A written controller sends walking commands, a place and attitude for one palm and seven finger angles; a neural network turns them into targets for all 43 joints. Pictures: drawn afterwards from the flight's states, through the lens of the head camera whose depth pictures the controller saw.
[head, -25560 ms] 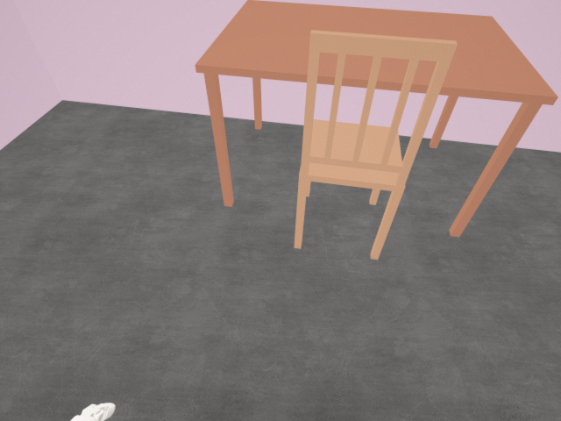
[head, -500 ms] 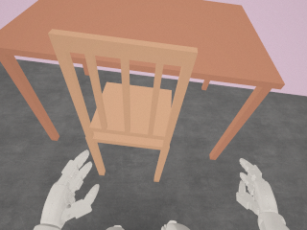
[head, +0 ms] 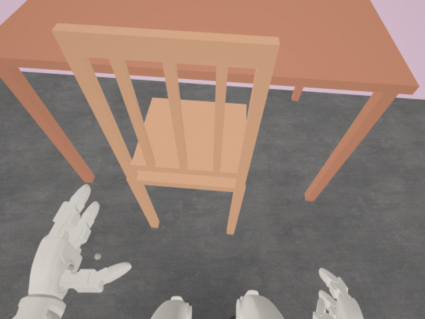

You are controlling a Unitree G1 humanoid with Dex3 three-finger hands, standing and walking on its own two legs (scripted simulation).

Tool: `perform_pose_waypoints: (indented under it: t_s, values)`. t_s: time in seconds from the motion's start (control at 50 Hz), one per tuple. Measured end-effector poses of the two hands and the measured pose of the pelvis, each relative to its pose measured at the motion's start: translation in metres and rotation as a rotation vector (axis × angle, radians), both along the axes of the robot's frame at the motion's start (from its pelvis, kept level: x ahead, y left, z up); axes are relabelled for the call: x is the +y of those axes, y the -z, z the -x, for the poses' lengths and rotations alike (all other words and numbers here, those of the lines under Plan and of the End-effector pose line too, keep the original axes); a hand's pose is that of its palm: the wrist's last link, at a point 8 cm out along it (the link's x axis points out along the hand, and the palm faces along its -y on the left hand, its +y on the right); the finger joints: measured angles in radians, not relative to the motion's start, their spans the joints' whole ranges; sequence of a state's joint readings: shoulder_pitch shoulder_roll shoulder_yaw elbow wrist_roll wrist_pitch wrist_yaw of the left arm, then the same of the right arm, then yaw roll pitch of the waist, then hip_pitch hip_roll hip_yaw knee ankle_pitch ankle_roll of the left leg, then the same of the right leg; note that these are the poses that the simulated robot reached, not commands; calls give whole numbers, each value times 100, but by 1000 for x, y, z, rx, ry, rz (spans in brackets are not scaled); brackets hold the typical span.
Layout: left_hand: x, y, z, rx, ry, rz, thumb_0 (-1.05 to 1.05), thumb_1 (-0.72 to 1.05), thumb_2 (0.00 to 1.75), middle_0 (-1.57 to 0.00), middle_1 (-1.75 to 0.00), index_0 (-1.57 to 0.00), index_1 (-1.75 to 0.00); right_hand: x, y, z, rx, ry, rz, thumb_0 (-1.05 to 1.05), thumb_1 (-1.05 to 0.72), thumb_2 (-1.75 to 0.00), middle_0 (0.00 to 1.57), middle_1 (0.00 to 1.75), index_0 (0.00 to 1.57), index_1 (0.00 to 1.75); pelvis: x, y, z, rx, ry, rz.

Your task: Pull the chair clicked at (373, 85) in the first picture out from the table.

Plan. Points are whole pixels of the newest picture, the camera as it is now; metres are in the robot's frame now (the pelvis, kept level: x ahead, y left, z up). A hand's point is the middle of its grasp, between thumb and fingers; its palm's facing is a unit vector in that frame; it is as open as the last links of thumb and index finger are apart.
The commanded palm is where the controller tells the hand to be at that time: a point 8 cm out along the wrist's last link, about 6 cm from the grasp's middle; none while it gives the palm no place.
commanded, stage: raise the hand toward the chair's back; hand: left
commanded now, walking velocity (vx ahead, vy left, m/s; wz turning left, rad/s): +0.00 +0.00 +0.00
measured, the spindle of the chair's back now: (178, 125) +0.53 +0.10 +0.01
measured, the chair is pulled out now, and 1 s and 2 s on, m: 0.00 0.00 0.00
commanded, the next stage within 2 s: aim the fingers beside a spindle in 1.16 s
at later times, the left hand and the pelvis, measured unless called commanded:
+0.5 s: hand (80, 248) +0.23 +0.23 +0.04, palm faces -0.07 -1.00 -0.06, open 16.8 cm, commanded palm +0.22 +0.29 +0.04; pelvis +0.01 +0.03 +0.00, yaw +1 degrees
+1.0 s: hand (73, 235) +0.25 +0.24 +0.05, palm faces -0.03 -1.00 -0.06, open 16.9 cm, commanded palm +0.23 +0.29 +0.05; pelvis +0.01 +0.03 +0.01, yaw +1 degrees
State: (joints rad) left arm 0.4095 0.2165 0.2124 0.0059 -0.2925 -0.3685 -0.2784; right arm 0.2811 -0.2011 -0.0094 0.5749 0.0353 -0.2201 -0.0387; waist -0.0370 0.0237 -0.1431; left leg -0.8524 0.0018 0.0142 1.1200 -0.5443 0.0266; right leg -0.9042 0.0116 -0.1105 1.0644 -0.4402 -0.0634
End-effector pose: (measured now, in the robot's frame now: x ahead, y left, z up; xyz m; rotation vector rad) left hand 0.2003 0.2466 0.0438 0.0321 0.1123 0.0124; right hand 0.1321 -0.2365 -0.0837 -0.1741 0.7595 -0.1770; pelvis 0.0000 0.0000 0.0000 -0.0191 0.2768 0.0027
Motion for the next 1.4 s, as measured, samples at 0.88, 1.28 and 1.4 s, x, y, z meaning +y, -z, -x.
perform_pose_waypoints:
  t_s: [0.88,1.28,1.4]
  values:
    - [44,-7,-35,-23,89,-9,-1,-50,30,-6,-8,-6,-8,25,-31,-28,-41,-93,73,1,-90,-90,20,30,20,30,32,-11,-12,-12,-15,37]
    - [33,-11,-25,-67,51,-24,-1,-50,30,-6,-8,-7,-8,23,-28,-38,-86,-128,39,1,-90,-90,20,30,20,30,18,-9,-5,-21,-23,27]
    - [28,-3,-33,-56,66,-25,-1,-50,30,-6,-8,-6,-8,17,-22,-38,-80,-138,49,1,-90,-90,20,30,20,30,14,-5,-3,-12,-25,24]
